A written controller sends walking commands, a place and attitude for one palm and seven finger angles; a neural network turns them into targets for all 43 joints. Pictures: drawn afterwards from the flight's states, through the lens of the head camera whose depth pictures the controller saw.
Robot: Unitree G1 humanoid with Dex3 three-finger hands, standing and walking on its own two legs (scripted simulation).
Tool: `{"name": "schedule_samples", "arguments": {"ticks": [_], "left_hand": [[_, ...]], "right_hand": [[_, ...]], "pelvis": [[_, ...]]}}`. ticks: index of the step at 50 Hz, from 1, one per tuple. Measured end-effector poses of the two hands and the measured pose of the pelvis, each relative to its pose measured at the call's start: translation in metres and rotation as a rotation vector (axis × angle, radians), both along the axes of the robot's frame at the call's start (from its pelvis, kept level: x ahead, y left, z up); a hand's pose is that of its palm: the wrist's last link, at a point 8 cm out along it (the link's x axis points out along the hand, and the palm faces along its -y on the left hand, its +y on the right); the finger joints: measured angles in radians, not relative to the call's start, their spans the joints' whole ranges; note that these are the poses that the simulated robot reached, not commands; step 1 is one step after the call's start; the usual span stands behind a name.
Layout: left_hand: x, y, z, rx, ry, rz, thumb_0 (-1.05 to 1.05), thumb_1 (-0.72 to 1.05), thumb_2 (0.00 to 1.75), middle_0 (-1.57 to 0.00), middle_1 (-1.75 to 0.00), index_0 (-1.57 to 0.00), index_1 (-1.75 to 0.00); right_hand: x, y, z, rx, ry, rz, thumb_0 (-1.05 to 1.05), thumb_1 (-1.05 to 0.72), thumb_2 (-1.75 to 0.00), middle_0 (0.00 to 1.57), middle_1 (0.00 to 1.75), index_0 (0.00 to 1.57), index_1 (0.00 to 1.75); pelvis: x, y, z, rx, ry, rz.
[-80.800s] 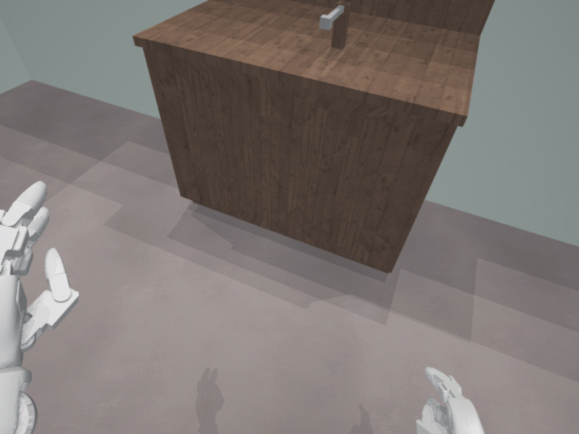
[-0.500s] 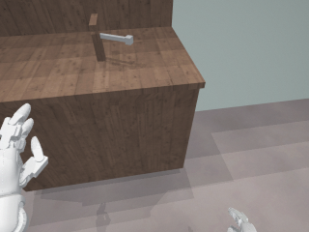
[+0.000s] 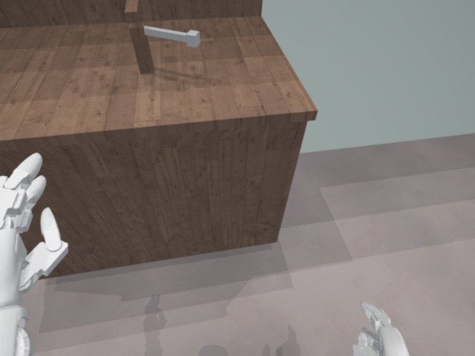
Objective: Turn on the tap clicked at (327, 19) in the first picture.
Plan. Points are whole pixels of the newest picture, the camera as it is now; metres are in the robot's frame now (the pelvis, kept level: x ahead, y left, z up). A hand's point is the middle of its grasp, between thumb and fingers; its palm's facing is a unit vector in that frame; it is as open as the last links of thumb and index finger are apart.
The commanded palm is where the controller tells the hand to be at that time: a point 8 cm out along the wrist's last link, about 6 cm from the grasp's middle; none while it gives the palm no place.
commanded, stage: stand and wait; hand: left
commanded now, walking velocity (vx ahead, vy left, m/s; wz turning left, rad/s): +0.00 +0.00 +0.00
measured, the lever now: (193, 38) +0.77 +0.16 +0.16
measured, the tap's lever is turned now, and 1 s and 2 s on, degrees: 61 61 61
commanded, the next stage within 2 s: none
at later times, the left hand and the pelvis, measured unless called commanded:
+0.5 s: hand (59, 220) +0.24 +0.24 +0.17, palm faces +0.38 -0.83 -0.40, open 7.4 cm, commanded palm +0.19 +0.28 +0.19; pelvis +0.02 +0.00 +0.01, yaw -1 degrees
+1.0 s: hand (46, 223) +0.23 +0.25 +0.17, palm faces +0.40 -0.83 -0.38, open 7.4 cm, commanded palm +0.18 +0.29 +0.19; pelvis +0.02 +0.01 +0.01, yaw -1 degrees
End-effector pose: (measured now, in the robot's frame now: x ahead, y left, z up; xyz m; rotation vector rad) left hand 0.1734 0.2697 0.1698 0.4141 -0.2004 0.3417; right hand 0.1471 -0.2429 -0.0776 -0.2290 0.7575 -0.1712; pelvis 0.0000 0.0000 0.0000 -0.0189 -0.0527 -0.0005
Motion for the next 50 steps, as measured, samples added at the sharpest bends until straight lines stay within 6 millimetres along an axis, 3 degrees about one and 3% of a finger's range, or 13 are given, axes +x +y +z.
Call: {"name": "schedule_samples", "arguments": {"ticks": [8, 14, 18, 27, 38, 50], "left_hand": [[0.012, 0.012, 0.029, 0.095, -0.068, 0.051, 0.02, 0.89, 0.9, -0.21, -0.31, -0.21, -0.3], [0.02, 0.004, 0.009, 0.021, 0.027, 0.045, 0.01, 0.89, 0.9, -0.21, -0.31, -0.21, -0.3], [0.024, -0.001, -0.001, -0.013, 0.074, 0.022, 0.02, 0.89, 0.9, -0.21, -0.31, -0.21, -0.3], [0.027, 0.012, 0.019, 0.049, 0.011, 0.034, 0.02, 0.89, 0.9, -0.21, -0.31, -0.21, -0.3], [0.025, 0.015, 0.005, 0.002, 0.06, 0.033, 0.02, 0.89, 0.9, -0.21, -0.31, -0.21, -0.3], [0.02, 0.022, 0.016, 0.024, 0.011, 0.042, 0.02, 0.89, 0.9, -0.21, -0.31, -0.21, -0.3]], "right_hand": [[0.029, 0.013, 0.011, 0.033, -0.054, 0.024, 0.01, -0.91, -0.9, 0.2, 0.3, 0.2, 0.3], [0.042, 0.019, 0.01, 0.072, -0.062, 0.032, 0.01, -0.91, -0.9, 0.2, 0.3, 0.2, 0.3], [0.042, 0.017, 0.011, 0.056, -0.048, 0.028, 0.01, -0.91, -0.9, 0.2, 0.3, 0.2, 0.3], [0.037, 0.014, 0.012, 0.029, -0.016, 0.009, 0.01, -0.91, -0.9, 0.2, 0.3, 0.2, 0.3], [0.032, 0.017, 0.013, 0.027, -0.024, -0.005, 0.01, -0.91, -0.9, 0.2, 0.3, 0.2, 0.3], [0.028, 0.027, 0.013, 0.036, -0.027, 0.007, 0.01, -0.91, -0.9, 0.2, 0.3, 0.2, 0.3]], "pelvis": [[0.011, -0.003, 0.007, 0.018, 0.017, -0.002], [0.018, -0.003, 0.009, 0.006, 0.03, -0.01], [0.021, -0.002, 0.01, 0.007, 0.03, -0.011], [0.023, 0.002, 0.013, 0.007, 0.036, -0.013], [0.021, 0.009, 0.013, 0.005, 0.036, -0.018], [0.017, 0.014, 0.014, 0.003, 0.037, -0.02]]}}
